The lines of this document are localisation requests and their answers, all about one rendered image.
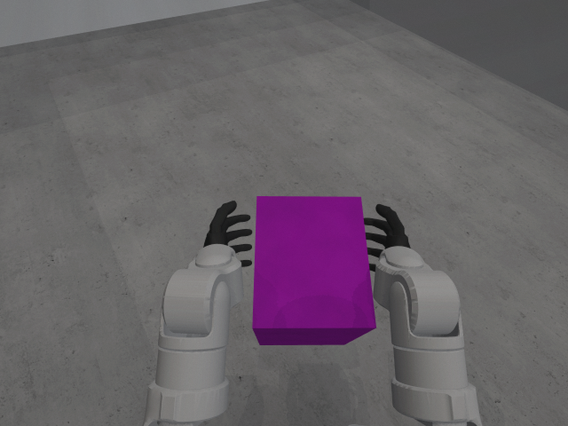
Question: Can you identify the robot right hand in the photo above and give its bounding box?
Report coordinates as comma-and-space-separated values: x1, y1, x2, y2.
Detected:
364, 204, 410, 272

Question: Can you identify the left robot forearm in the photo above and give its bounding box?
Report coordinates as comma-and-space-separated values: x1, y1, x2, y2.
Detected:
143, 244, 244, 426

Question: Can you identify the right robot forearm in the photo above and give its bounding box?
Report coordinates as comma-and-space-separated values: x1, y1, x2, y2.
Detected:
373, 246, 483, 426

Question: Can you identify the robot left hand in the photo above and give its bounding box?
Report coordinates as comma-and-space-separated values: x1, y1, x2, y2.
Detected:
203, 201, 252, 267

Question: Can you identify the carton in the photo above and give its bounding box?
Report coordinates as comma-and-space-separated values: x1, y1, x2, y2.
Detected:
252, 196, 376, 345

